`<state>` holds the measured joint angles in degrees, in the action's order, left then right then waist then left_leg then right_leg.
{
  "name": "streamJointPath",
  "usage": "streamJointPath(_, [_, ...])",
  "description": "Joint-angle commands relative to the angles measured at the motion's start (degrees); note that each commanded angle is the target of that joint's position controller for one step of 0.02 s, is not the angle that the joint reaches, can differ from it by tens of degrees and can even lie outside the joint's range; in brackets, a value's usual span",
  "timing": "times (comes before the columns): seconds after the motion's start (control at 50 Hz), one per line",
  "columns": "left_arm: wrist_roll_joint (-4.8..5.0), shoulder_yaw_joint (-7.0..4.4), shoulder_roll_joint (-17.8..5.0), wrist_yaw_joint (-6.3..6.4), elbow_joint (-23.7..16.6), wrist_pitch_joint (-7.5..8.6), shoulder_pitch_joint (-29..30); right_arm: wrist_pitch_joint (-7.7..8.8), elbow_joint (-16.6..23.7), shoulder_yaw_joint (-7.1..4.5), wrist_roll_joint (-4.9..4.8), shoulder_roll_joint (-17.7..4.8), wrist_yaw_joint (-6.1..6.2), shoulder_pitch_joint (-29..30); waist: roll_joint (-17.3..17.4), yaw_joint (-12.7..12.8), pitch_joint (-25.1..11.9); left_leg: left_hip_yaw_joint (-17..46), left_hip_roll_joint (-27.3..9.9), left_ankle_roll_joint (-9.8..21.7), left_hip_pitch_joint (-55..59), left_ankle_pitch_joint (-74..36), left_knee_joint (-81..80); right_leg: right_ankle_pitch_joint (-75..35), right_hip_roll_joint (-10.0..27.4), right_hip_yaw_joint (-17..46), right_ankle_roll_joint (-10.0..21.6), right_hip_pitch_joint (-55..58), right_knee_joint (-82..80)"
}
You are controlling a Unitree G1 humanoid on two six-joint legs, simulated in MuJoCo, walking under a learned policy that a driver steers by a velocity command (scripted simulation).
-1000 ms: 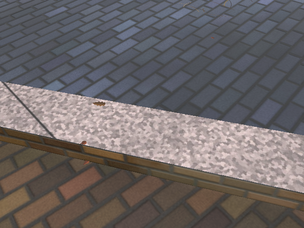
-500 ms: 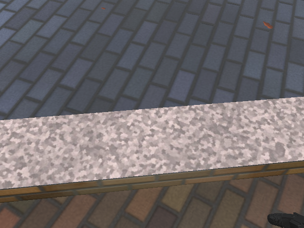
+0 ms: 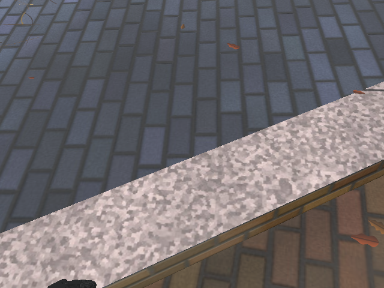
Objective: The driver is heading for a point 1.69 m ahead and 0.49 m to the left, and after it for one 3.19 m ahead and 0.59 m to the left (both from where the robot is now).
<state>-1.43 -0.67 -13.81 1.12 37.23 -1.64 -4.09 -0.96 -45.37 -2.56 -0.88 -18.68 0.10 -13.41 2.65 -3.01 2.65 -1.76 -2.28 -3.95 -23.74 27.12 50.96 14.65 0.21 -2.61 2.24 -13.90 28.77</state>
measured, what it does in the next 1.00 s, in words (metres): steps on the spot, turning left: left foot, then right foot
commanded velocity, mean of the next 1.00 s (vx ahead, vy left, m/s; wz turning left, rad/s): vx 0.01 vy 0.00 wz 0.41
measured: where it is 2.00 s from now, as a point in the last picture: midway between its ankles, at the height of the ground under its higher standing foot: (208, 254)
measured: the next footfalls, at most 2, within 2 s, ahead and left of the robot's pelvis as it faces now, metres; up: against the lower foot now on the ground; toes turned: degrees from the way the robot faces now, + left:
left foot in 0.36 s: +0.00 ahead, +0.15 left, +0.00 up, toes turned +24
right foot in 0.82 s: +0.15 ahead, -0.04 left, +0.00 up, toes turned +32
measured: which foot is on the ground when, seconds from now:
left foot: up 0.00-0.34, down 0.36-1.00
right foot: down 0.00-0.36, up 0.38-0.80, down 0.82-1.00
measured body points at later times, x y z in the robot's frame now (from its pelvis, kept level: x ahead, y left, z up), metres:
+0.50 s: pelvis -0.01 +0.05 +0.00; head +0.03 +0.09 +0.44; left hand +0.03 +0.39 -0.10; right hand +0.25 -0.16 -0.08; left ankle -0.04 +0.13 -0.74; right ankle +0.03 -0.10 -0.65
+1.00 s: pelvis +0.03 +0.05 -0.01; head +0.06 +0.06 +0.44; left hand +0.02 +0.37 -0.10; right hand +0.31 -0.10 -0.10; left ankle -0.04 +0.13 -0.72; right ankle +0.12 -0.06 -0.74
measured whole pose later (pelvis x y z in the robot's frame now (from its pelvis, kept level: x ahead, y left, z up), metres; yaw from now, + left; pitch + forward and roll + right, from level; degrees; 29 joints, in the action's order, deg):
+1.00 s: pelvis +0.03 +0.05 -0.01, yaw +25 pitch +2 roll +0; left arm 0.0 -4.1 -17.1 0.4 39.4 0.6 -11.8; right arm -0.8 -37.0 -2.5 1.1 -15.4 1.5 -5.8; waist 0.5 1.4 2.1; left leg 3.6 5.2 0.7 -17.8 27.9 40.3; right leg 14.0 -1.1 7.3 -1.5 -20.2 32.4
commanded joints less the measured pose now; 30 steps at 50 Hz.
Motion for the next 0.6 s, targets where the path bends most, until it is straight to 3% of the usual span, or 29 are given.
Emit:
streamJointPath(0.02, [0.37,-3.43,-9.9,1.52,-2.7,1.63,0.6,-0.30,3.1,-3.46,-0.97,-7.8,1.10,-0.9,-10.6,2.5,-3.6,3.9,0.1,-2.0,-10.5,1.0,16.7,-25.5,17.4,9.9,11.6,7.3,-10.4])
streamJointPath(0.08, [0.24,-3.27,-8.2,2.49,-2.5,1.39,1.3,-1.04,5.0,-3.09,-0.72,-4.7,1.23,1.8,-9.1,3.1,-4.1,2.5,-1.9,-3.7,-13.4,-3.8,13.8,-23.5,17.4,6.1,11.1,10.7,-11.0])
streamJointPath(0.16, [-0.14,-4.47,-10.2,2.89,-1.9,0.75,0.6,-1.37,8.3,-2.05,-0.27,-1.9,-0.43,4.6,-8.9,4.5,-6.0,-0.1,-3.3,-3.4,-8.9,-5.1,3.6,-22.7,18.5,1.9,11.4,11.9,-10.6])
streamJointPath(0.22, [0.21,-5.52,-12.1,2.16,-1.4,0.69,0.3,-1.63,10.2,-2.19,-0.15,-2.5,-1.56,5.0,-9.3,4.4,-6.6,-2.5,-3.1,-1.2,-4.6,-4.9,-1.8,-25.3,20.2,-0.6,11.3,10.8,-9.9])
streamJointPath(0.28, [1.52,-6.30,-13.1,1.29,-0.9,1.26,0.6,-2.68,11.7,-2.94,-0.40,-3.5,-2.24,4.8,-10.3,3.4,-6.8,-3.6,-2.9,1.4,-1.0,-4.7,-7.2,-25.8,21.8,-2.7,9.1,10.7,-7.7])
streamJointPath(0.32, [2.59,-6.63,-13.2,0.62,-0.4,1.54,1.2,-3.47,12.1,-3.64,-0.52,-3.8,-2.37,3.5,-9.8,1.7,-7.3,-5.0,-1.6,3.8,4.1,-8.5,-14.9,-24.4,21.4,-5.5,5.9,9.5,-3.3])
streamJointPath(0.34, [3.09,-6.60,-12.2,0.22,0.7,1.52,-0.3,-3.57,11.4,-4.29,-0.47,-4.5,-1.89,1.0,-8.0,0.4,-7.9,-5.2,0.2,5.7,9.7,-13.6,-20.6,-21.3,19.6,-8.0,3.0,6.8,1.8])
streamJointPath(0.36, [2.55,-6.32,-10.4,-0.36,1.8,1.59,-3.4,-3.34,10.4,-5.99,-0.37,-8.6,-0.80,-3.4,-0.1,-0.8,-8.8,0.8,-0.8,9.1,19.6,-28.7,-26.1,-13.2,14.9,-11.5,-1.2,-1.0,13.0])
streamJointPath(0.38, [-0.62,-5.03,-6.7,-0.33,-2.1,1.95,0.2,-2.76,10.9,-8.15,0.17,-17.8,0.44,-6.1,18.5,-0.3,-7.4,24.5,-15.4,18.0,31.7,-58.1,-25.7,21.0,5.6,-13.1,-7.7,-24.3,32.4])
streamJointPath(0.4, [-0.89,-4.94,-7.9,0.25,-4.4,2.21,5.3,-0.63,12.7,-7.49,2.73,-17.0,-0.35,-5.4,12.5,-2.8,-15.1,35.1,-20.7,27.0,29.4,-51.6,-29.0,27.3,1.3,1.9,-8.7,-28.9,42.3])
streamJointPath(0.42, [0.66,-5.61,-10.4,0.57,-4.4,2.14,6.6,0.93,12.6,-6.90,2.35,-14.8,-0.89,-3.0,5.5,-2.2,-13.0,29.9,-18.7,25.4,28.3,-44.4,-30.9,23.2,2.1,5.5,-7.5,-30.6,44.3])
streamJointPath(0.44, [1.36,-5.64,-10.0,1.01,-4.3,2.43,6.2,1.62,12.5,-6.63,0.97,-13.7,-0.40,-0.4,3.6,0.1,-9.6,26.3,-15.3,22.0,25.8,-38.3,-31.5,17.0,2.5,6.9,-6.3,-31.6,42.0])
streamJointPath(0.46, [0.78,-5.94,-10.8,1.62,-3.3,2.49,4.8,1.39,13.1,-5.97,-0.40,-11.5,0.23,3.2,1.1,1.8,-7.6,24.0,-13.2,19.3,23.7,-35.7,-31.2,12.2,3.2,7.7,-6.0,-31.8,39.7])
streamJointPath(0.48, [0.20,-6.31,-11.6,1.94,-3.0,2.50,3.1,0.87,14.0,-5.37,-0.88,-10.2,0.88,6.4,1.1,3.6,-7.2,22.0,-11.5,17.8,19.9,-35.7,-31.3,8.5,2.9,8.1,-6.0,-29.0,37.6])
streamJointPath(0.52, [0.09,-6.05,-10.5,1.60,-1.7,2.66,0.0,0.40,15.0,-4.93,-0.02,-9.5,1.73,7.6,2.1,4.5,-9.3,19.6,-9.7,16.9,17.9,-38.5,-30.6,3.7,1.0,7.4,-6.7,-24.9,36.2])
streamJointPath(0.6, [0.86,-5.01,-8.3,1.38,-0.7,2.26,-0.8,0.10,14.2,-4.41,0.49,-9.3,2.36,5.4,3.5,2.7,-9.9,18.0,-7.9,16.1,16.4,-35.4,-29.7,0.4,0.3,6.5,-8.2,-20.9,26.9])
Velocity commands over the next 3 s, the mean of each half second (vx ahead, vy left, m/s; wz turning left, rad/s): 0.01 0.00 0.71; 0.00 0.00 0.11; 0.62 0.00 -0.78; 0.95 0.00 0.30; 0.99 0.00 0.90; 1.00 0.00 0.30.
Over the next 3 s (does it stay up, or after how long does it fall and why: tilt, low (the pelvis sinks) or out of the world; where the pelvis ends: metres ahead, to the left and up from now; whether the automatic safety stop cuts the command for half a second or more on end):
stays up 1.47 0.40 0.13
